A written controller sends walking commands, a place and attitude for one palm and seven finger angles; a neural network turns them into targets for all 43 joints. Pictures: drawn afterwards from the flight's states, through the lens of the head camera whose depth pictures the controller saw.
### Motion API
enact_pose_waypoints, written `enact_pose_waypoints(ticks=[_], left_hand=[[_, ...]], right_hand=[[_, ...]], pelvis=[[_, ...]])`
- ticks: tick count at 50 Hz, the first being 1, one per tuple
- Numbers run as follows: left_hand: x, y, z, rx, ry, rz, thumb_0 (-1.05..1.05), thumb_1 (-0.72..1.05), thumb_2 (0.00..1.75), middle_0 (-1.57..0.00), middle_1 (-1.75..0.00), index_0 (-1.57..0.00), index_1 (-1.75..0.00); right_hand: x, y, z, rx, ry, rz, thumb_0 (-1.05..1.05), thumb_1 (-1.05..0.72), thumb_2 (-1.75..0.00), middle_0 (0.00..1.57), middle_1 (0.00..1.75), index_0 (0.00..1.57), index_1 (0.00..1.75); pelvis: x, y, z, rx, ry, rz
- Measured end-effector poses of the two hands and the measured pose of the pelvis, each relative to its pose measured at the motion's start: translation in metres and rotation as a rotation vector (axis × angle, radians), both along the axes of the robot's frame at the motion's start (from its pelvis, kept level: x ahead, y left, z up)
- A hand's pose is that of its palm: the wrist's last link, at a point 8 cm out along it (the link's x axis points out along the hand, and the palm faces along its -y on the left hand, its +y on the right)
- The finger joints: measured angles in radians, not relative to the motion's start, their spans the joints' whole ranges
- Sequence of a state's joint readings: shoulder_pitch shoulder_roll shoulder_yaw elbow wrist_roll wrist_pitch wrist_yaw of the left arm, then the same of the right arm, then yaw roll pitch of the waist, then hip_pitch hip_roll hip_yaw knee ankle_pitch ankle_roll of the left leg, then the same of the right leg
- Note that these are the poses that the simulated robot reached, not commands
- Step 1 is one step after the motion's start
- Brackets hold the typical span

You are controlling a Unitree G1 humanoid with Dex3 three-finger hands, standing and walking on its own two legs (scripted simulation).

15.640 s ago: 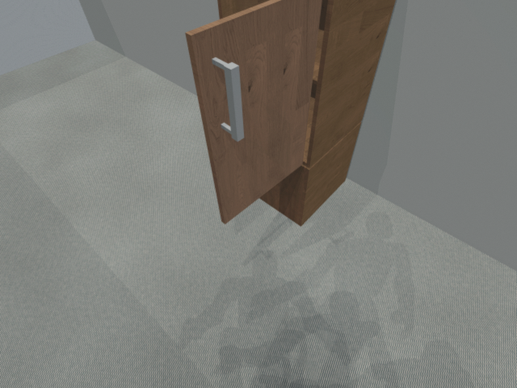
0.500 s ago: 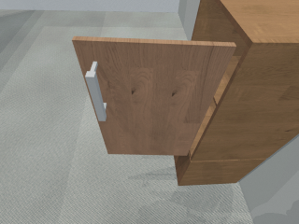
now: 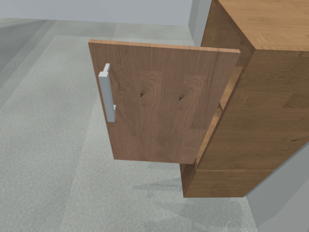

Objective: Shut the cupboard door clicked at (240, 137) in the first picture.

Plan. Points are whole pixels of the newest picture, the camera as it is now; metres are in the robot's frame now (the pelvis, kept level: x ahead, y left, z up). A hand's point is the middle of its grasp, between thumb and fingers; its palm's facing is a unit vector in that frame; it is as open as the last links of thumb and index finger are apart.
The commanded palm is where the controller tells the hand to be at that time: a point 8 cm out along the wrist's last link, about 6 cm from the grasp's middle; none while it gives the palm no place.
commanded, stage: come to a stop and stand still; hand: left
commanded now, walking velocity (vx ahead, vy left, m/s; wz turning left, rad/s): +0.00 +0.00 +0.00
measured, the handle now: (109, 94) +0.46 +0.17 +0.10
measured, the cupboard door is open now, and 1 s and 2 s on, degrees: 87 87 87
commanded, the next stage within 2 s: look again from close up in 0.54 s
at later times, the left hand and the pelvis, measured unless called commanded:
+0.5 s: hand out of the picture -0.03 +0.15 -0.18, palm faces +0.05 -0.99 -0.12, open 7.4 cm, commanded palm none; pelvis +0.01 +0.02 +0.00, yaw -1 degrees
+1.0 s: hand out of the picture +0.00 +0.20 -0.17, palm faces +0.01 -0.97 -0.22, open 7.4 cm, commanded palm none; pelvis -0.01 +0.02 +0.00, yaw +0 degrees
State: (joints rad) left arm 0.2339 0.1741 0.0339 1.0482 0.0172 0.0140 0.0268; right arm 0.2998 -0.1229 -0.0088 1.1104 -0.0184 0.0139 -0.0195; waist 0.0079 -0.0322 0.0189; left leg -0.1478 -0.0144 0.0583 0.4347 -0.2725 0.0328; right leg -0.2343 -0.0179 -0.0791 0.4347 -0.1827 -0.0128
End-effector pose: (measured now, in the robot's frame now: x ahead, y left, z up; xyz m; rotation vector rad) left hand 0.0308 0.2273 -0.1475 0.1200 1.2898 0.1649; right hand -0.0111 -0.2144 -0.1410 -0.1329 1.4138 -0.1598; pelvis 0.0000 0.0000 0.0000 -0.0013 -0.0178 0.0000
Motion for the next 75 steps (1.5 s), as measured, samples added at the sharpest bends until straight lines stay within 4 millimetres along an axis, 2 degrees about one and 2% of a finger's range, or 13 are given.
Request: enact_pose_waypoints(ticks=[5, 10, 16, 20, 26, 34, 46, 61, 63, 67, 70, 73, 75], left_hand=[[-0.031, 0.001, 0.001, -0.006, 0.085, 0.016, 0.00, 0.92, 0.90, -0.20, -0.30, -0.20, -0.30], [-0.061, -0.006, 0.001, -0.024, 0.180, 0.026, 0.00, 0.92, 0.90, -0.20, -0.30, -0.20, -0.30], [-0.077, -0.017, 0.001, -0.052, 0.238, 0.034, 0.01, 0.91, 0.90, -0.20, -0.30, -0.20, -0.30], [-0.075, -0.022, -0.001, -0.065, 0.234, 0.034, 0.01, 0.91, 0.90, -0.20, -0.30, -0.20, -0.30], [-0.058, -0.024, -0.003, -0.069, 0.190, 0.021, 0.00, 0.91, 0.90, -0.20, -0.30, -0.20, -0.30], [-0.040, -0.014, -0.004, -0.028, 0.146, -0.016, 0.02, 0.92, 0.90, -0.20, -0.30, -0.20, -0.30], [-0.034, 0.017, 0.003, 0.040, 0.047, -0.040, 0.01, 0.92, 0.90, -0.20, -0.30, -0.20, -0.30], [-0.050, 0.003, 0.003, 0.019, 0.056, -0.037, 0.01, 0.91, 0.90, -0.20, -0.30, -0.20, -0.30], [-0.026, 0.013, 0.019, 0.036, -0.090, 0.044, 0.02, 0.93, 0.90, -0.21, -0.30, -0.20, -0.30], [0.053, 0.018, 0.095, 0.098, -0.642, 0.049, 0.03, 0.94, 0.90, -0.22, -0.31, -0.21, -0.32], [0.102, 0.013, 0.139, 0.085, -1.004, 0.016, 0.02, 0.93, 0.90, -0.25, -0.34, -0.24, -0.35], [0.120, 0.005, 0.156, 0.004, -1.301, -0.053, 0.02, 0.93, 0.90, -0.28, -0.39, -0.28, -0.39], [0.116, 0.001, 0.150, -0.039, -1.399, -0.129, 0.01, 0.92, 0.90, -0.31, -0.42, -0.31, -0.42]], right_hand=[[-0.011, 0.014, -0.001, 0.023, 0.039, -0.002, 0.00, -0.91, -0.90, 0.20, 0.30, 0.20, 0.30], [-0.011, 0.024, -0.003, 0.038, 0.049, -0.011, 0.00, -0.91, -0.90, 0.20, 0.30, 0.20, 0.30], [-0.005, 0.031, -0.004, 0.042, 0.041, -0.016, 0.00, -0.91, -0.90, 0.20, 0.30, 0.20, 0.30], [-0.002, 0.031, -0.005, 0.037, 0.037, -0.017, 0.01, -0.91, -0.90, 0.20, 0.30, 0.20, 0.30], [0.000, 0.031, -0.005, 0.030, 0.023, -0.024, 0.01, -0.91, -0.90, 0.20, 0.30, 0.20, 0.30], [-0.002, 0.029, -0.007, 0.033, 0.014, -0.028, 0.01, -0.91, -0.90, 0.20, 0.30, 0.20, 0.30], [0.001, 0.021, -0.013, 0.028, -0.091, -0.001, 0.01, -0.92, -0.90, 0.20, 0.30, 0.20, 0.30], [-0.013, 0.010, -0.008, 0.022, -0.067, 0.011, 0.00, -0.91, -0.90, 0.20, 0.30, 0.20, 0.30], [-0.006, 0.004, -0.003, -0.017, -0.162, 0.017, 0.01, -0.91, -0.90, 0.20, 0.30, 0.20, 0.30], [0.033, -0.013, 0.010, -0.063, -0.461, 0.038, 0.01, -0.91, -0.90, 0.20, 0.30, 0.20, 0.30], [0.071, -0.028, 0.021, -0.078, -0.645, 0.087, 0.01, -0.91, -0.90, 0.20, 0.30, 0.20, 0.30], [0.109, -0.042, 0.032, -0.101, -0.799, 0.142, 0.01, -0.91, -0.90, 0.20, 0.30, 0.20, 0.30], [0.133, -0.050, 0.038, -0.118, -0.881, 0.172, 0.01, -0.91, -0.90, 0.20, 0.30, 0.20, 0.30]], pelvis=[[0.003, 0.006, 0.002, 0.002, -0.001, 0.002], [0.006, 0.010, 0.003, 0.002, 0.003, -0.004], [0.009, 0.014, 0.002, 0.002, 0.004, -0.010], [0.012, 0.015, 0.002, 0.002, 0.002, -0.012], [0.014, 0.015, 0.002, 0.002, -0.002, -0.015], [0.012, 0.015, -0.001, -0.004, 0.001, -0.016], [-0.008, 0.020, -0.005, 0.007, -0.026, -0.006], [-0.018, 0.014, -0.002, 0.011, -0.028, -0.008], [-0.023, 0.010, -0.006, 0.013, -0.033, -0.006], [-0.027, 0.007, -0.013, 0.014, -0.020, 0.022], [-0.035, 0.003, -0.024, 0.013, 0.033, 0.042], [-0.043, -0.005, -0.042, 0.021, 0.103, 0.030], [-0.046, -0.010, -0.057, 0.023, 0.132, 0.025]])
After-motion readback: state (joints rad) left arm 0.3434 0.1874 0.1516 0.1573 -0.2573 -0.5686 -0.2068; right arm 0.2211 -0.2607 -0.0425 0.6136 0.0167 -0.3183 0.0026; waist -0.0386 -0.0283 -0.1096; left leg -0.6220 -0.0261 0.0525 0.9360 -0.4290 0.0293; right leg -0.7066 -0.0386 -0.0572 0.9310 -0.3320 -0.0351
